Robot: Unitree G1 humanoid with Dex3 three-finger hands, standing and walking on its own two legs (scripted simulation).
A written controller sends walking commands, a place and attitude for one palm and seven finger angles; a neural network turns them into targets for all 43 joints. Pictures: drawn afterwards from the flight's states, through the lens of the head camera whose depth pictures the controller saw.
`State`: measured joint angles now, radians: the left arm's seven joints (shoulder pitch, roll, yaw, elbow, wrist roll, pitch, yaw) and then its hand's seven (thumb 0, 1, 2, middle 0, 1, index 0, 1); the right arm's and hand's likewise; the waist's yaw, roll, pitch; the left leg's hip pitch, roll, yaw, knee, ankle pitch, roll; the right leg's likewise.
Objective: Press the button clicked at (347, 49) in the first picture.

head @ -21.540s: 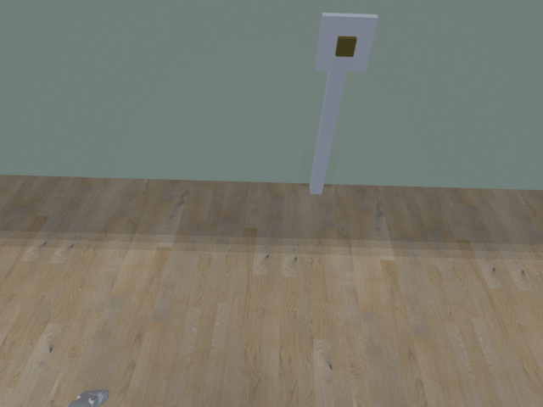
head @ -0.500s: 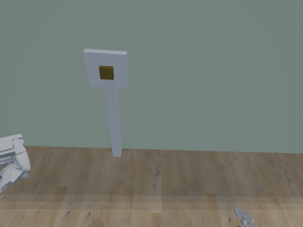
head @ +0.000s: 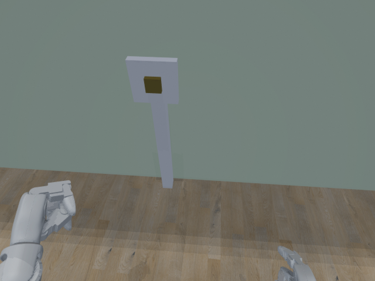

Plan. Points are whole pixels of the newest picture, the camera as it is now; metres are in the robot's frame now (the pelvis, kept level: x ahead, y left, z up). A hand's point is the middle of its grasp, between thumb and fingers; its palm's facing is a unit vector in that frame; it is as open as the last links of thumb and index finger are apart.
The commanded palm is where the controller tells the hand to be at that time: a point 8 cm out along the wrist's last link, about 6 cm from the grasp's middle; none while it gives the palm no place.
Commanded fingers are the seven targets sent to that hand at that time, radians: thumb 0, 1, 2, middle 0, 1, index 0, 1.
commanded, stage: let the arm hang, fingers relaxed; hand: left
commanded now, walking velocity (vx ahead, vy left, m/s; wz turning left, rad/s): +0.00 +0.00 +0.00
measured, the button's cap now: (153, 84) +0.76 +0.19 +0.01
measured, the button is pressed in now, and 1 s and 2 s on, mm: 0 0 0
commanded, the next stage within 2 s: stand and wait in 1.02 s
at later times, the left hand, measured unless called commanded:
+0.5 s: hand out of the picture -0.08 +0.20 -0.16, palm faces +0.03 -0.97 -0.22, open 5.5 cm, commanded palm none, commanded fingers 0.00 0.90 0.90 -0.20 -0.30 -0.20 -0.30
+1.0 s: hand out of the picture -0.04 +0.15 -0.16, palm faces +0.06 -0.99 -0.16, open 7.3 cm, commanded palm none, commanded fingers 0.00 0.90 0.90 -0.20 -0.30 -0.20 -0.30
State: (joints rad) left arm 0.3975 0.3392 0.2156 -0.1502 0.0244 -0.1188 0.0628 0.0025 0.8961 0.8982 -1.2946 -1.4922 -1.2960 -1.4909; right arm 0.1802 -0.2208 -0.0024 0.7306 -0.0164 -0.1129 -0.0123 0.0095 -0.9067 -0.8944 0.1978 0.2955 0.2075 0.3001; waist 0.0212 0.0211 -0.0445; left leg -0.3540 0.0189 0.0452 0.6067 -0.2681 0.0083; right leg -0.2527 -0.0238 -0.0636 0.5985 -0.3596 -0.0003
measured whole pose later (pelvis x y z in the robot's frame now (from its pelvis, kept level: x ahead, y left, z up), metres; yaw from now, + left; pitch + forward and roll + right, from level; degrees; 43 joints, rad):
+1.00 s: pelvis -0.03 +0.00 +0.01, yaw +0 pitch -2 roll +0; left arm 0.32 0.10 0.02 1.14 0.01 0.00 0.03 0.00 0.91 0.90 -0.20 -0.31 -0.20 -0.30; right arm 0.33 -0.10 -0.01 1.13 -0.03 0.01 -0.03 0.00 -0.91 -0.89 0.19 0.29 0.20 0.30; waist -0.01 0.02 0.02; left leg -0.26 0.02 0.04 0.44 -0.15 0.01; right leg -0.17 -0.01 -0.07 0.46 -0.26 -0.01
